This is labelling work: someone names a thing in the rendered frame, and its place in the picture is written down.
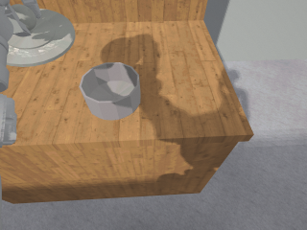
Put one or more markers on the robot left upper arm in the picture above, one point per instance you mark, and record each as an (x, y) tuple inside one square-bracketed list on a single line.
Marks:
[(8, 133)]

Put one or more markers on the left robot hand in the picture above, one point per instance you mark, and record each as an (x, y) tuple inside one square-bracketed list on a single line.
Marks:
[(20, 28)]

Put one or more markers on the left robot forearm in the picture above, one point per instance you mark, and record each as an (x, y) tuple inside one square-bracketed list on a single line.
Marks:
[(6, 32)]

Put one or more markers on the knob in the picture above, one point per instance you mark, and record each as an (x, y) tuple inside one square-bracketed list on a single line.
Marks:
[(26, 15)]

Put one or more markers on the table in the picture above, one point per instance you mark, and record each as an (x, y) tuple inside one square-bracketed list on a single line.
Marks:
[(188, 121)]

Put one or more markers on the lid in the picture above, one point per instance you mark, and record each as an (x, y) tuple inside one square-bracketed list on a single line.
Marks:
[(52, 36)]

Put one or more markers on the pot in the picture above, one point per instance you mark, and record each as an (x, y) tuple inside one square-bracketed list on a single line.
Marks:
[(111, 90)]

